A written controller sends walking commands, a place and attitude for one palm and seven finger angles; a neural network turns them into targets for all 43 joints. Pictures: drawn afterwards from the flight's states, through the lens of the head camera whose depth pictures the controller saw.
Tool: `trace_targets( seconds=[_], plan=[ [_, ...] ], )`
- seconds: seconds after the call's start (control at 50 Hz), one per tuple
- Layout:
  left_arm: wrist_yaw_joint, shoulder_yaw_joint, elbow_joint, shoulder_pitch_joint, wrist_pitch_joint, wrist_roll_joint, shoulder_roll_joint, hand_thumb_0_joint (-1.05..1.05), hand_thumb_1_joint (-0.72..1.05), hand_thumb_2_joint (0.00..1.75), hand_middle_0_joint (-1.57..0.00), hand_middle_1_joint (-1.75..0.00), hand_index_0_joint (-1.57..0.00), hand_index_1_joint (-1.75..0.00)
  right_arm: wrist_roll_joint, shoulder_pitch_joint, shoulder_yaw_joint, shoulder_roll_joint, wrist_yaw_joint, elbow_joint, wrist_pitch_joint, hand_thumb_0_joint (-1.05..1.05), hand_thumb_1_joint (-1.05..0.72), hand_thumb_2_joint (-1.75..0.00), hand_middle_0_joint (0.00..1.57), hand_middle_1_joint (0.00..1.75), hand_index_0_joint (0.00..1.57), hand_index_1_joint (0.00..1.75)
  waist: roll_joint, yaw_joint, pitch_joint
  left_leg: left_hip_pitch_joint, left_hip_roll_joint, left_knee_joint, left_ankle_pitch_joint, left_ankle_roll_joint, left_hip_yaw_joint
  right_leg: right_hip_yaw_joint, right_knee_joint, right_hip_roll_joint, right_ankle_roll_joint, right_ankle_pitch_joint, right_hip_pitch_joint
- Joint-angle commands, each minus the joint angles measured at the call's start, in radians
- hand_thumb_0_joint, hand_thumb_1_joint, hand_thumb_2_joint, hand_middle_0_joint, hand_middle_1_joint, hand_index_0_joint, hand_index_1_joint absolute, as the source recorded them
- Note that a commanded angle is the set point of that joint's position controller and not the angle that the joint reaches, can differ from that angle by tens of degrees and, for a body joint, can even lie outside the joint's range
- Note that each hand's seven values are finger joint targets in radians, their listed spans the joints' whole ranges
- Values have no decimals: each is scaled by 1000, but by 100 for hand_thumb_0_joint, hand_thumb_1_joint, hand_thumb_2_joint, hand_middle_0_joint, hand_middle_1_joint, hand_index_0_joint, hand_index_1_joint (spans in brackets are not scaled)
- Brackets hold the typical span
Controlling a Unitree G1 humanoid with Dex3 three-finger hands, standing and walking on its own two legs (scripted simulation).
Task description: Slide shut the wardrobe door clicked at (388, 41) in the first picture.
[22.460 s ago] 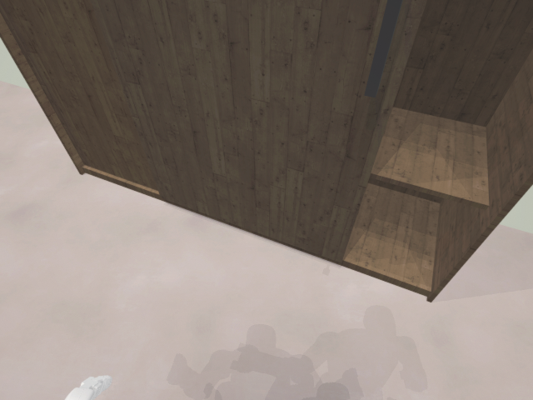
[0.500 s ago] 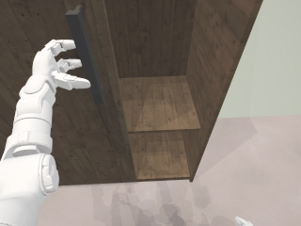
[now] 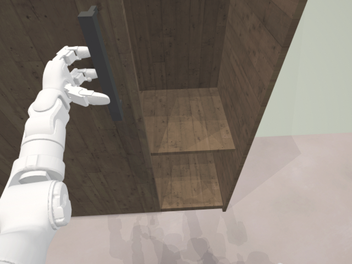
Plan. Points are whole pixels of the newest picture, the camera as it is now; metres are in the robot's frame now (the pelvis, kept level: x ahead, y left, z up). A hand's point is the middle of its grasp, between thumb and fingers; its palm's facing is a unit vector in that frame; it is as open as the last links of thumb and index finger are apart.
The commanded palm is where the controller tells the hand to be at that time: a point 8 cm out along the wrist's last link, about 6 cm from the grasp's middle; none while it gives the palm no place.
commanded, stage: slide the fingers in behind the handle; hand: left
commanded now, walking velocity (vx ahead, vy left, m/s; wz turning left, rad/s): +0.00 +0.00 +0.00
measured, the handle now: (107, 70) +0.49 +0.16 +0.21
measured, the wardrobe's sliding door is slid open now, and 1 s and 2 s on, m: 0.36 0.36 0.36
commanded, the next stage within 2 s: grip the handle and tug to test in 1.40 s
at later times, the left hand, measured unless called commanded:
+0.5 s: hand (102, 79) +0.45 +0.16 +0.22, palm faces +0.06 -1.00 +0.01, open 14.0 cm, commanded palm +0.42 +0.22 +0.21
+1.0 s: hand (110, 78) +0.45 +0.15 +0.22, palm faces +0.07 -1.00 +0.00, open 14.0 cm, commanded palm +0.42 +0.20 +0.21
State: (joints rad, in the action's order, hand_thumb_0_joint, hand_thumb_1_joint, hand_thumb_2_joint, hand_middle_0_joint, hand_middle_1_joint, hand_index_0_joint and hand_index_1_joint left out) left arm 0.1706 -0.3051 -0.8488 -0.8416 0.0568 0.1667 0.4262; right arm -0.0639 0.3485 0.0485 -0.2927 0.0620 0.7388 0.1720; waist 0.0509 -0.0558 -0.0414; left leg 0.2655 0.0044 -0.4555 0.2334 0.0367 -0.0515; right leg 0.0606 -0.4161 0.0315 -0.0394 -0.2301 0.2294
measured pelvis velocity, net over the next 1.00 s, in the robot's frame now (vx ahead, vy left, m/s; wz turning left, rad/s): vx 0.01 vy -0.01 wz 0.00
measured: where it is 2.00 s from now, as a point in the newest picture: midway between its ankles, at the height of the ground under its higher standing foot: outside the picture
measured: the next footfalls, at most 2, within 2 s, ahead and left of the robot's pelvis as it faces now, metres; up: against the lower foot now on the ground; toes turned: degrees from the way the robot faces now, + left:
none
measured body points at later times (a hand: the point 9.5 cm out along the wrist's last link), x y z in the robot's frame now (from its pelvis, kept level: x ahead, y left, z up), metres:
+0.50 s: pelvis +0.01 +0.00 +0.00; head +0.01 -0.02 +0.45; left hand +0.44 +0.21 +0.22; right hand +0.14 -0.25 -0.11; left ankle +0.00 +0.09 -0.74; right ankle -0.01 -0.09 -0.74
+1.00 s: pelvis +0.01 -0.01 +0.00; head +0.01 -0.03 +0.45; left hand +0.44 +0.20 +0.22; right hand +0.12 -0.26 -0.11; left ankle +0.00 +0.09 -0.74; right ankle -0.01 -0.09 -0.74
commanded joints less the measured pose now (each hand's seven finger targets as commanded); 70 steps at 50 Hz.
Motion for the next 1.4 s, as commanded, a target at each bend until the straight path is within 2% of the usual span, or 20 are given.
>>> trace_targets(
  seconds=[0.0,0.08,0.22,0.26,0.28,0.4,0.42,0.52,0.6,0.62,0.7,0.76,0.78,0.82,0.94,1.02,1.04,1.1,1.26,1.38],
  plan=[
    [-10,-43,287,-521,-53,7,230,0,-50,30,-30,-120,-30,-120,-6,-51,-54,-137,10,-131,45,0,-90,-90,20,30,20,30,-23,1,-299,-203,-24,39,-201,16,90,-55,46,-18,9,226,-18],
    [-21,-1,316,-530,-38,9,171,0,-50,30,-30,-120,-30,-120,-6,-65,-53,-130,8,-131,43,0,-90,-90,20,30,20,30,2,-6,-287,-226,-26,33,-228,13,89,-51,43,-18,9,244,2],
    [-34,10,339,-498,-12,17,146,0,-50,30,-30,-120,-30,-120,-9,-93,-51,-126,6,-135,31,0,-90,-90,20,30,20,30,-34,7,-290,-223,-22,23,-285,13,84,-48,37,-21,7,301,-29],
    [-37,19,390,-479,-12,16,117,0,-50,30,-30,-120,-30,-120,-6,-102,-51,-117,3,-143,33,0,-90,-90,20,30,20,30,1,13,-315,-257,-22,21,-315,11,84,-48,30,-19,5,321,-33],
    [-43,-18,390,-445,-6,18,150,0,-50,30,-30,-120,-30,-120,-6,-104,-52,-118,4,-144,29,0,-90,-90,20,30,20,30,-27,25,-321,-251,-22,20,-332,11,83,-48,29,-18,6,340,-53],
    [-69,0,407,-416,34,18,106,0,-50,30,-30,-120,-30,-120,-5,-130,-47,-108,3,-147,9,0,-90,-90,20,30,20,30,-65,27,-280,-218,-20,28,-325,12,75,-44,29,-20,10,352,-65],
    [-77,-27,404,-392,40,11,143,0,-50,30,-30,-120,-30,-120,-4,-138,-46,-111,2,-149,4,0,-90,-90,20,30,20,30,-68,41,-273,-204,-18,27,-316,14,69,-49,35,-21,8,347,-75],
    [-93,-10,468,-403,50,3,130,0,-50,30,-30,-120,-30,-120,-2,-157,-44,-102,4,-161,-9,0,-90,-90,20,30,20,30,-59,43,-304,-215,-15,29,-333,15,63,-54,34,-23,9,375,-109],
    [-91,30,466,-449,57,10,81,0,-50,30,-30,-120,-30,-120,-4,-158,-42,-94,10,-155,-11,0,-90,-90,20,30,20,30,-59,18,-286,-223,-16,32,-300,17,62,-55,43,-22,14,352,-89],
    [-94,-5,452,-431,59,11,120,0,-50,30,-30,-120,-30,-120,-2,-157,-44,-100,13,-153,-13,0,-90,-90,20,30,20,30,-85,28,-282,-209,-15,32,-291,20,61,-58,48,-22,14,350,-97],
    [-89,48,424,-481,67,8,68,0,-50,30,-30,-120,-30,-120,-7,-156,-38,-92,17,-146,-13,0,-90,-90,20,30,20,30,-35,11,-263,-206,-10,38,-250,18,63,-60,54,-25,13,311,-71],
    [-100,8,414,-471,58,5,109,0,-50,30,-30,-120,-30,-120,-3,-149,-40,-94,15,-144,-11,0,-90,-90,20,30,20,30,-37,22,-297,-211,-9,34,-264,19,64,-63,51,-25,12,323,-95],
    [-96,37,422,-480,55,8,77,0,-50,30,-30,-120,-30,-120,-3,-149,-40,-92,14,-146,-11,0,-90,-90,20,30,20,30,-36,15,-308,-214,-7,32,-273,19,60,-64,49,-25,14,341,-98],
    [-99,35,386,-478,51,10,82,0,-50,30,-30,-120,-30,-120,-2,-143,-41,-97,13,-138,-11,0,-90,-90,20,30,20,30,-73,15,-283,-194,-9,33,-266,20,61,-61,52,-23,15,337,-93],
    [-116,7,439,-460,29,3,97,0,-50,30,-30,-120,-30,-120,1,-138,-48,-94,2,-145,-9,0,-90,-90,20,30,20,30,-50,29,-335,-214,-8,32,-314,20,58,-62,39,-24,13,391,-131],
    [-111,28,434,-419,34,5,75,0,-50,30,-30,-120,-30,-120,-3,-149,-49,-97,-2,-147,-10,0,-90,-90,20,30,20,30,-57,37,-295,-203,-8,36,-310,19,52,-58,46,-22,11,384,-119],
    [-111,43,437,-443,37,5,51,0,-50,30,-30,-120,-30,-120,-3,-149,-46,-92,0,-145,-11,0,-90,-90,20,30,20,30,-49,23,-267,-200,-9,40,-290,20,55,-57,48,-21,13,364,-102],
    [-123,19,395,-441,55,3,81,0,-50,30,-30,-120,-30,-120,-5,-150,-46,-94,6,-137,-15,0,-90,-90,20,30,20,30,-80,22,-229,-176,-12,51,-218,22,57,-62,66,-21,17,282,-75],
    [-133,60,414,-529,25,-9,53,0,-50,30,-30,-120,-30,-120,-1,-145,-42,-87,11,-137,-7,0,-90,-90,20,30,20,30,-30,9,-304,-221,-12,46,-226,19,62,-68,60,-22,14,277,-83],
    [-132,-4,308,-488,31,-7,115,0,-50,30,-30,-120,-30,-120,1,-129,-40,-95,14,-127,-7,0,-90,-90,20,30,20,30,-100,17,-255,-153,-9,53,-192,24,53,-73,65,-27,21,274,-94]
  ],
)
